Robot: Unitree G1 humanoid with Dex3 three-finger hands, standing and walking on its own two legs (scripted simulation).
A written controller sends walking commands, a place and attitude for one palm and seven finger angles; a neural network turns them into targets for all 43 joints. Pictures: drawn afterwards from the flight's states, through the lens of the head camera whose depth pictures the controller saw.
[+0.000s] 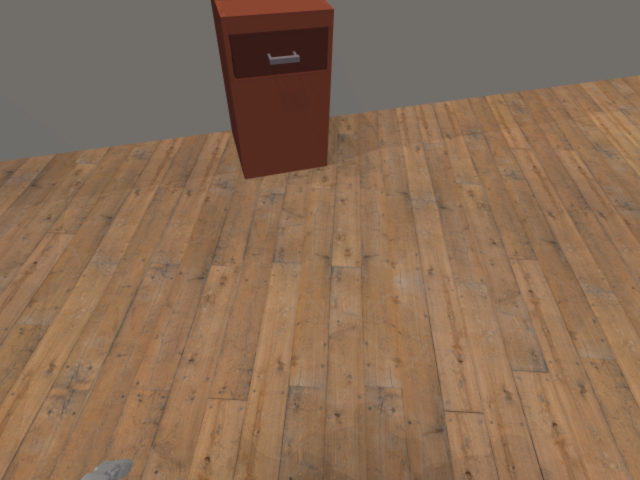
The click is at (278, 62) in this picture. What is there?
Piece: drawer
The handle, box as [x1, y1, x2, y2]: [267, 51, 299, 64]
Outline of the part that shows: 299,56 294,51 292,51 293,54 289,56 271,57 269,54 267,54 270,64 299,61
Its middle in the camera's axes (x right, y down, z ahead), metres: -0.15 -0.73 +1.55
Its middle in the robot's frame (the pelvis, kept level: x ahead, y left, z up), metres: +1.62 +0.23 -0.17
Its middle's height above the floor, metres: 0.60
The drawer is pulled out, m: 0.00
